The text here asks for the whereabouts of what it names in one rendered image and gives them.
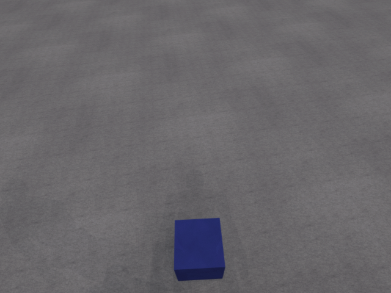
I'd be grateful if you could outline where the carton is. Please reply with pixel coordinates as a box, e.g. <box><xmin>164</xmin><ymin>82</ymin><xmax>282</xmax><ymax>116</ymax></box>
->
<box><xmin>174</xmin><ymin>218</ymin><xmax>225</xmax><ymax>281</ymax></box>

